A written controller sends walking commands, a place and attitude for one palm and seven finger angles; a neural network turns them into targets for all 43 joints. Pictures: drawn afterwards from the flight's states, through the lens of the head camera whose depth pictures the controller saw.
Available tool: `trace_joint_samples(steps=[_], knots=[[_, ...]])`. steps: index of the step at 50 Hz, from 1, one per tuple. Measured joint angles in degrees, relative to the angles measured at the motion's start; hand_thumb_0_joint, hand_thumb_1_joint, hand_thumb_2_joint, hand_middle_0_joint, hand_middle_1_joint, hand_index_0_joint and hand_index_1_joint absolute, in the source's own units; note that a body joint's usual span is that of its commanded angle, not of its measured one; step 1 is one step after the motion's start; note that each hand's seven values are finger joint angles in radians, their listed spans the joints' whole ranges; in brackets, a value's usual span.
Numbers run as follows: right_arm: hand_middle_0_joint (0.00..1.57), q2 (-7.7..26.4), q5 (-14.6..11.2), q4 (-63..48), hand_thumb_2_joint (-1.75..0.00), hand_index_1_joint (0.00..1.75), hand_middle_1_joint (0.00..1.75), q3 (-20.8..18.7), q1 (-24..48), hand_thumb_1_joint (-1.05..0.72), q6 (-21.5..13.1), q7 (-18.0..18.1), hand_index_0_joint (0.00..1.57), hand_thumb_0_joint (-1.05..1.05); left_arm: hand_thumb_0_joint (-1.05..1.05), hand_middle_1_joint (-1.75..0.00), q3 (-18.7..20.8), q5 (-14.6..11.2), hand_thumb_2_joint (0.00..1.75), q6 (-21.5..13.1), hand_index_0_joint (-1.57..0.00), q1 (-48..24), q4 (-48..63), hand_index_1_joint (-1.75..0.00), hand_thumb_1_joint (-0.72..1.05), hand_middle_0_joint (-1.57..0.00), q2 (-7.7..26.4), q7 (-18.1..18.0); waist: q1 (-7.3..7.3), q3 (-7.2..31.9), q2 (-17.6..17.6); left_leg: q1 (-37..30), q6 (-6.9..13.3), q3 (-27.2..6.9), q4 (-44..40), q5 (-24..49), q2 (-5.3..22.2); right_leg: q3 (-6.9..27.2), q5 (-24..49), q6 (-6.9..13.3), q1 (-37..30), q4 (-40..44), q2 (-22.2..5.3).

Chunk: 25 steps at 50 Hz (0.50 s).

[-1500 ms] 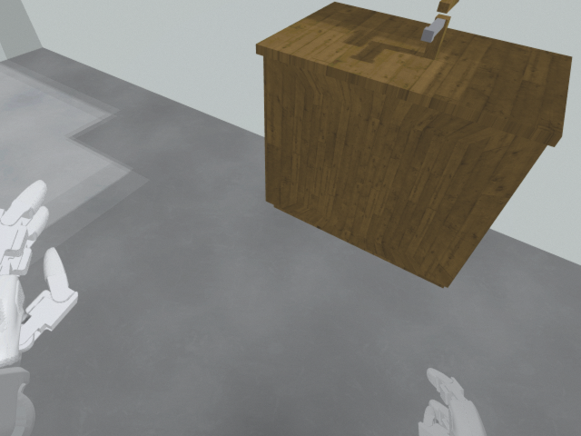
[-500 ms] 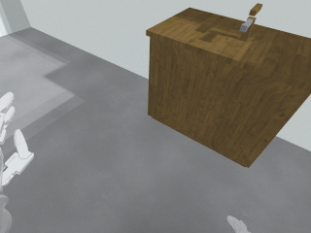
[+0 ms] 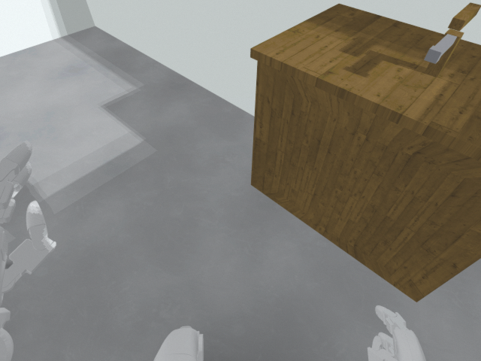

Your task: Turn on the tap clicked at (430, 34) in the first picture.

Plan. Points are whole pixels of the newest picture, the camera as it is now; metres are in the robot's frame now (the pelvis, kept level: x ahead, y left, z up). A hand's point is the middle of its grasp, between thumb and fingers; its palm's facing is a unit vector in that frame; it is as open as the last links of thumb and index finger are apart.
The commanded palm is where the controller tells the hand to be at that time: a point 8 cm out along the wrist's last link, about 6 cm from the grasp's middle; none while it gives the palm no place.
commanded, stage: walk to a spot facing it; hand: left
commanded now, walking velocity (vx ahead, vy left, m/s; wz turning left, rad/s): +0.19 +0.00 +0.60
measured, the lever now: (434, 54) +0.76 -0.44 +0.14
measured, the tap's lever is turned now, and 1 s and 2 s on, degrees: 0 0 0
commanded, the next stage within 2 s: turn to face it in 0.02 s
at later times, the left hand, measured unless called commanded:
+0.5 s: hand (67, 167) +0.31 +0.24 +0.20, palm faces +0.40 -0.81 -0.42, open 7.4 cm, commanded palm +0.26 +0.29 +0.18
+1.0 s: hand (156, 156) +0.34 +0.13 +0.19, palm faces +0.14 -0.87 -0.48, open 7.4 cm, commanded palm +0.30 +0.18 +0.18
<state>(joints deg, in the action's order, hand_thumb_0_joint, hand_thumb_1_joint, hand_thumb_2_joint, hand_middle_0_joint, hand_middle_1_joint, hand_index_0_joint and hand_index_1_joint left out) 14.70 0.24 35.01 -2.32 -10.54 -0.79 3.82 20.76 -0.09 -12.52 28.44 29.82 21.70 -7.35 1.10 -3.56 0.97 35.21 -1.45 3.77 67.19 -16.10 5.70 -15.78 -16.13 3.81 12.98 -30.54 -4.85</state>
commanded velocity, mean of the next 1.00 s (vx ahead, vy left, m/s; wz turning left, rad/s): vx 0.00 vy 0.00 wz -0.49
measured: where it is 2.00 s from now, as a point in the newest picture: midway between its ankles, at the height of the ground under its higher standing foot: outside the picture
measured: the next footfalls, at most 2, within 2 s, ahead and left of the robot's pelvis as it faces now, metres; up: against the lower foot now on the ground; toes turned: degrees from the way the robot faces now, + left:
left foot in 0.24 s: +0.17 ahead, +0.16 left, +0.00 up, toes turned +14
right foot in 0.60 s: +0.16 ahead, -0.11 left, +0.00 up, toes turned -13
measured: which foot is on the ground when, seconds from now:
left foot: up 0.00-0.22, down 0.24-0.60, up 0.62-1.00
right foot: down 0.00-0.24, up 0.26-0.58, down 0.60-1.00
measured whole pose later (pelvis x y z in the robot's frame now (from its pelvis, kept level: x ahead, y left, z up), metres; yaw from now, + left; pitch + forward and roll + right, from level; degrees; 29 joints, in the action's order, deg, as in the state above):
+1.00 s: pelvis +0.06 -0.03 +0.00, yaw -18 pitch +1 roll +2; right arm 16.5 -0.9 33.0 -3.3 -11.3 2.0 2.2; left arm 23.8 -3.0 -13.0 28.9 29.6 24.2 -8.6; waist 0.5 -0.2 0.2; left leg 25.6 -4.5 0.3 54.8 -23.4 2.0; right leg 2.8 -5.2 5.5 20.2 -24.5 6.0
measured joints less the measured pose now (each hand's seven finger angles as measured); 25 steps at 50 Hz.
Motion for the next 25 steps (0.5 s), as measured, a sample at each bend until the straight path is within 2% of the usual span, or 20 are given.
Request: trace_joint_samples(steps=[5, 9, 11, 12, 13, 15, 17, 21, 25], knots=[[0.2, 0.1, 0.3, -2.0, -0.89, 0.3, 0.3, -0.4, -1.5, -0.91, -0.4, 0.7, 0.2, 0.01, 0.01, -0.3, 0.9, -0.4, 0.9, 0.3, -0.21, 0.2, 3.1, -0.3, 0.89, -0.21, 1.0, -1.5, -0.81, -0.2, 1.7, -3.0, 0.0, 3.6, -16.8, 0.2, 1.3, -2.3, -2.1, -1.3, -3.2, 1.1, -2.0], [0.2, -0.6, 0.1, -3.1, -0.89, 0.3, 0.3, 0.0, -1.9, -0.91, -0.3, 1.2, 0.2, 0.01, 0.01, -0.3, 1.5, -0.7, 0.9, 0.8, -0.21, 0.5, 4.8, -0.3, 0.89, -0.21, 0.4, -2.9, -2.14, -0.2, 2.1, -8.4, 0.4, 6.1, -26.8, 0.6, -0.3, -2.8, -5.6, -3.0, -3.8, -2.0, -3.7], [0.2, -0.7, 0.0, -3.8, -0.89, 0.3, 0.3, 0.6, -1.7, -0.91, -0.3, 1.4, 0.2, 0.01, 0.01, -0.3, 1.6, -1.0, 0.9, 1.0, -0.21, 0.6, 5.4, -0.3, 0.89, -0.21, -0.3, -3.6, -2.94, 0.2, 1.4, -13.5, 0.8, 7.1, -33.9, 5.9, -1.4, -1.8, -8.4, -4.1, -2.9, -6.6, -4.3], [0.2, -1.1, -0.1, -3.9, -0.89, 0.3, 0.3, 0.8, -1.1, -0.91, -0.5, 1.6, 0.2, 0.01, 0.01, -0.3, 1.8, -1.2, 0.9, 1.0, -0.21, -0.1, 5.4, -0.3, 0.89, -0.21, -0.3, -3.8, -3.04, 0.2, 1.1, -14.5, 1.9, 7.0, -34.6, 8.8, -1.6, -0.1, -9.8, -4.4, -1.3, -10.8, -4.5], [0.2, -2.4, -0.1, -3.4, -0.89, 0.3, 0.3, 0.9, 0.1, -0.91, -0.6, 1.7, 0.2, 0.01, 0.01, -0.3, 1.8, -1.3, 0.9, 0.9, -0.21, -1.8, 4.4, -0.3, 0.89, -0.21, 0.0, -3.9, -3.15, -0.5, 1.7, -14.4, 2.7, 7.3, -32.4, 7.2, -2.0, 3.8, -12.5, -4.5, 0.8, -16.5, -4.2], [0.2, -5.0, -0.2, -2.4, -0.89, 0.3, 0.3, 2.2, 2.1, -0.91, -0.6, 1.0, 0.2, 0.01, 0.01, -0.3, 1.4, -1.1, 0.9, 0.6, -0.21, -5.7, 1.1, -0.3, 0.89, -0.21, 0.9, -3.8, -3.25, -1.6, 2.5, -15.0, 3.2, 7.5, -30.6, 3.1, -2.0, 10.4, -15.9, -4.5, 5.2, -26.8, -1.7], [0.2, -7.2, -0.1, -2.1, -0.89, 0.3, 0.3, 4.0, 3.2, -0.91, -0.9, -0.1, 0.2, 0.01, 0.01, -0.3, 1.0, -1.1, 0.9, 1.6, -0.2, -7.9, -1.0, -0.3, 0.89, -0.21, 1.1, -3.2, -2.86, -1.9, 2.4, -16.1, 2.9, 7.1, -31.6, 2.2, -1.4, 12.4, -15.3, -4.8, 8.3, -30.8, 0.2], [0.2, -9.7, -0.1, -3.2, -0.89, 0.3, 0.3, 6.3, 3.4, -0.9, -2.7, -2.4, 0.21, 0.01, 0.01, -0.3, 0.7, -1.5, 0.9, 2.6, -0.2, -7.1, 1.4, -0.3, 0.89, -0.21, 0.3, -2.3, -3.13, -1.9, 0.8, -18.1, 1.5, 8.0, -34.5, 3.3, 1.1, 11.4, -10.1, -5.8, 11.4, -25.1, 1.0], [0.21, -9.4, -0.1, -4.2, -0.89, 0.3, 0.3, 6.5, 2.1, -0.9, -4.3, -3.6, 0.21, 0.01, 0.01, -0.3, 0.9, -1.6, 0.9, 1.3, -0.2, -4.4, 3.9, -0.3, 0.89, -0.21, 0.3, -1.3, -3.64, -1.6, -1.8, -18.7, 0.2, 9.3, -35.3, 3.2, 3.8, 9.2, -7.1, -6.7, 10.9, -16.9, 1.4]])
